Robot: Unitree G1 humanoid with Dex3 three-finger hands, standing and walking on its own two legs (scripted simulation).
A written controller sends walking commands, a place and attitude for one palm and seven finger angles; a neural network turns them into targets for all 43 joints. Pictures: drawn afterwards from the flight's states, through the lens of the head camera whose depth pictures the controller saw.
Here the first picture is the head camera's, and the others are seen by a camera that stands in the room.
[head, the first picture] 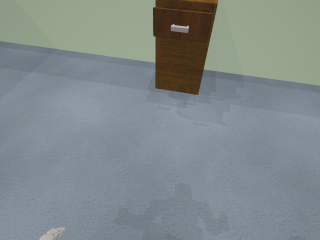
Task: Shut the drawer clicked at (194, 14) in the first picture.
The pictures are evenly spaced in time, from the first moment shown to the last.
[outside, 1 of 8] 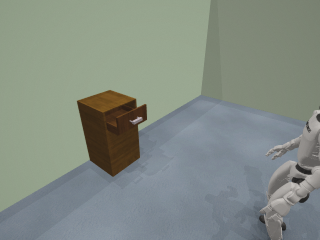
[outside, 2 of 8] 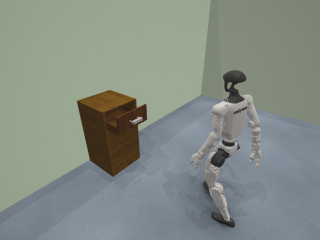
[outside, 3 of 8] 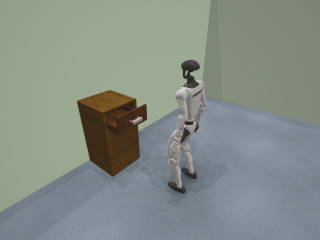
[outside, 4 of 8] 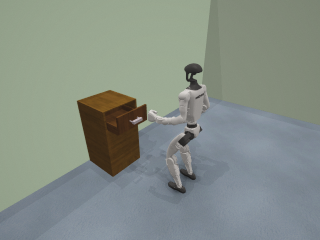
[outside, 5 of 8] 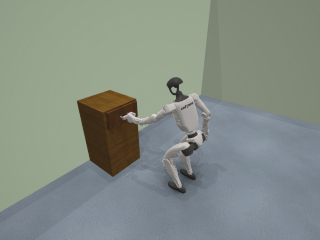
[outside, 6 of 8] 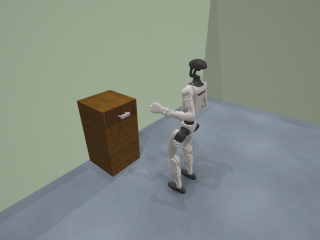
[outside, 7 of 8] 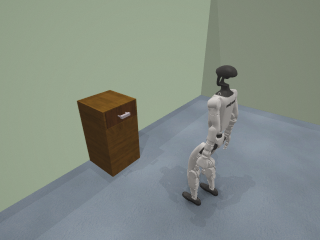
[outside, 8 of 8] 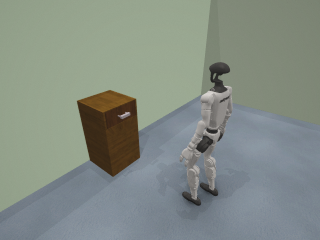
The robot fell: no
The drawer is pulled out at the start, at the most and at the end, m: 0.17 0.17 0.00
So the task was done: yes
